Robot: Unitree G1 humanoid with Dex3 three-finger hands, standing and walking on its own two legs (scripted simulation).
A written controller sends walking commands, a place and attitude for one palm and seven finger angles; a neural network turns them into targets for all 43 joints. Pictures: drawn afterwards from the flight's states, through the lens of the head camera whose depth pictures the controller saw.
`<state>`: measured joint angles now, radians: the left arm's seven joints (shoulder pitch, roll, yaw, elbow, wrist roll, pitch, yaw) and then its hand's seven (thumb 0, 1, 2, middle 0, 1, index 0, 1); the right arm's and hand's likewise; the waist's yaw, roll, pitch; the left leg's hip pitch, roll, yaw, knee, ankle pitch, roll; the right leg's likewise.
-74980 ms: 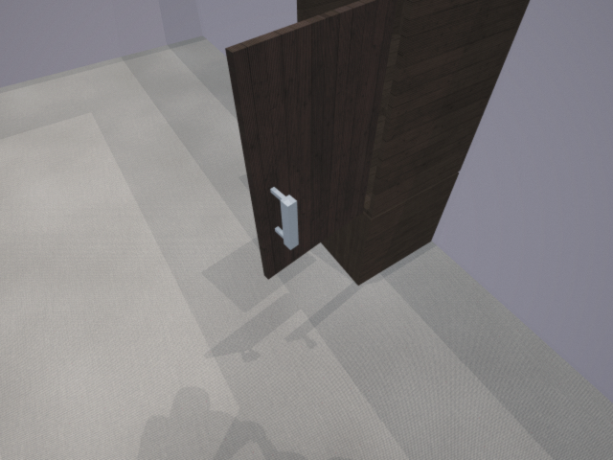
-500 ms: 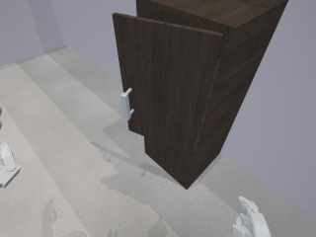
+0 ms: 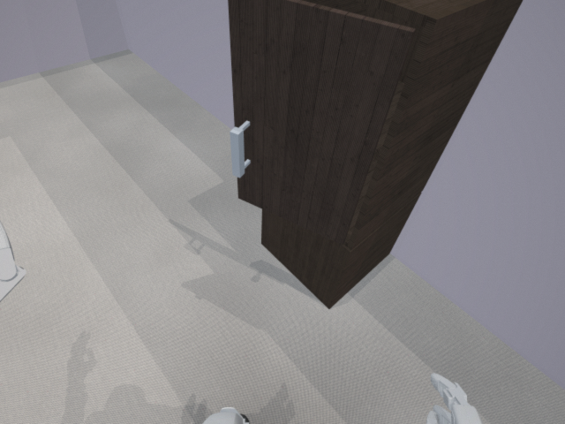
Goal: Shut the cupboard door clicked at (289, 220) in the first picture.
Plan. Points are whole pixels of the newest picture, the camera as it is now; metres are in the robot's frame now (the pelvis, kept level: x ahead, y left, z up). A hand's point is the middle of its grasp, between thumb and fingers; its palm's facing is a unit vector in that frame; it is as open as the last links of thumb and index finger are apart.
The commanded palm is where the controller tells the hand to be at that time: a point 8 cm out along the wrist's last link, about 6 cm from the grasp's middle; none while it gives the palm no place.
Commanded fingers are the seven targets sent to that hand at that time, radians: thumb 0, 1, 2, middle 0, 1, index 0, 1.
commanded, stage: step back with the hand held close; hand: left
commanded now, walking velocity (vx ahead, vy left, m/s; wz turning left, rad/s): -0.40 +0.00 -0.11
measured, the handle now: (242, 149) +0.77 +0.11 -0.09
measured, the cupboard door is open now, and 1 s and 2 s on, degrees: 19 19 19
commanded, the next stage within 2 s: stop stepping back and stand still in 0.20 s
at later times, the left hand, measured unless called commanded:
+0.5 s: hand out of the picture +0.10 +0.26 +0.18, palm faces +0.31 -0.82 -0.48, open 7.4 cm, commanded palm +0.04 +0.30 +0.20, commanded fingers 0.00 0.90 0.90 -0.20 -0.30 -0.20 -0.30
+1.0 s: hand out of the picture +0.07 +0.23 +0.19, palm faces +0.28 -0.80 -0.54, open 7.4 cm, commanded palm +0.02 +0.29 +0.20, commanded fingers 0.00 0.90 0.90 -0.20 -0.30 -0.20 -0.30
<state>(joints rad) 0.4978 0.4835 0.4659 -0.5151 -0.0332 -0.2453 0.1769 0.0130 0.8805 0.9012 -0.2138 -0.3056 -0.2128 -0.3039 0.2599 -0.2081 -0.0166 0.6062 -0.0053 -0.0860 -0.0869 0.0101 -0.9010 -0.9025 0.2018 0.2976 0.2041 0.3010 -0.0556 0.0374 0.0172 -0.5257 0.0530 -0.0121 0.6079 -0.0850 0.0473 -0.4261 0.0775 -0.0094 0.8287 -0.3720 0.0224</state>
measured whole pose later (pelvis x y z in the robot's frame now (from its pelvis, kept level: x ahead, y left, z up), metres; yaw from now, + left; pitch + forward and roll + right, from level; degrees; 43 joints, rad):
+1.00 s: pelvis -0.17 +0.01 +0.01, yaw -9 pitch +0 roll -1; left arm 0.61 0.49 0.44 -0.52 -0.02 -0.20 0.17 0.01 0.88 0.90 -0.21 -0.31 -0.21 -0.30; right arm 0.30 -0.16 0.03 0.67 -0.03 -0.05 -0.05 0.01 -0.90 -0.90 0.21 0.30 0.21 0.30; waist -0.04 0.00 -0.05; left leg -0.39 0.05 0.02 0.76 -0.39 -0.01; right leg -0.25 0.04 -0.13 0.55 -0.30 -0.08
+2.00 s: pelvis -0.12 +0.04 +0.02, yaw -8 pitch +1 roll -1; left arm 0.57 0.42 0.41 -0.47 -0.06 -0.16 0.17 0.01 0.88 0.90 -0.21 -0.31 -0.21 -0.30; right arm 0.23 -0.21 0.02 0.61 0.00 -0.06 -0.09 0.01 -0.90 -0.90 0.20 0.30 0.20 0.30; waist -0.02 0.01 -0.03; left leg -0.33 0.04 0.09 0.50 -0.19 0.03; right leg -0.16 0.00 -0.11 0.44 -0.31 -0.01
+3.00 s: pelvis -0.14 +0.05 +0.02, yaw -7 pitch -2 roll -1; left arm 0.34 0.15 0.01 1.12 0.01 0.00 0.03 0.00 0.91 0.90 -0.20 -0.30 -0.20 -0.30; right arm 0.29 -0.15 0.01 1.12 -0.02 0.02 -0.03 0.01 -0.92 -0.90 0.20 0.30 0.20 0.30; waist 0.00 0.02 0.02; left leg -0.26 0.01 0.09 0.45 -0.16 0.03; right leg -0.10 -0.02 -0.12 0.44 -0.30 -0.01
